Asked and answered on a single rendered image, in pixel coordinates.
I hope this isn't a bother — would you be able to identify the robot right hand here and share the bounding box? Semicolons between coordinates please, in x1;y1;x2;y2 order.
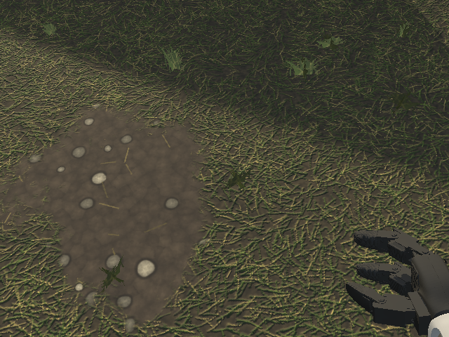
346;228;449;336

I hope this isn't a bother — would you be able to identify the right robot forearm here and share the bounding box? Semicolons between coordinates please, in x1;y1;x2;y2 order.
428;313;449;337

